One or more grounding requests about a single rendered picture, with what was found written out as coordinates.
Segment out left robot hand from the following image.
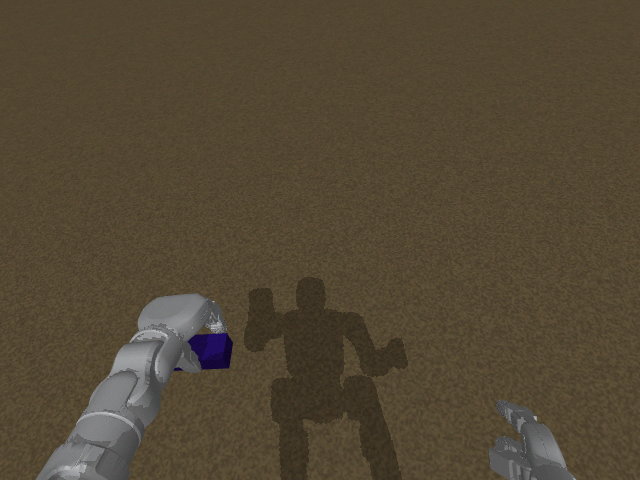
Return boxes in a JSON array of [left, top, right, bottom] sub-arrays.
[[138, 293, 227, 373]]

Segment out small box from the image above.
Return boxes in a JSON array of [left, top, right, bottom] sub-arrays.
[[173, 333, 233, 371]]

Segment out right robot arm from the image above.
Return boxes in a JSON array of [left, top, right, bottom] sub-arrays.
[[529, 464, 577, 480]]

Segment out right robot hand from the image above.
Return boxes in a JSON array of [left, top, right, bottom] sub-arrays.
[[489, 400, 567, 480]]

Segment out left robot arm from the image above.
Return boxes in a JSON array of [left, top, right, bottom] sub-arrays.
[[36, 326, 182, 480]]

